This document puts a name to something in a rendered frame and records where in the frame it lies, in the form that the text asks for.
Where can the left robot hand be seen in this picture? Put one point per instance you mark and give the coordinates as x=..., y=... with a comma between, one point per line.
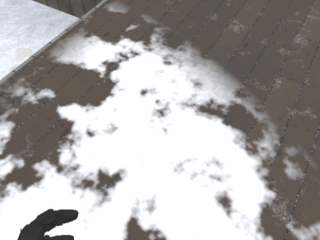
x=45, y=222

